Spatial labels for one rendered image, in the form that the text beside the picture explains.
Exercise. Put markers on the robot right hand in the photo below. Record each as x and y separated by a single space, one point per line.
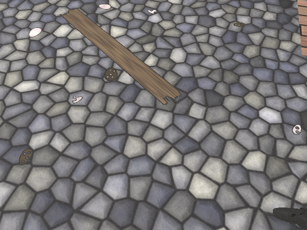
292 215

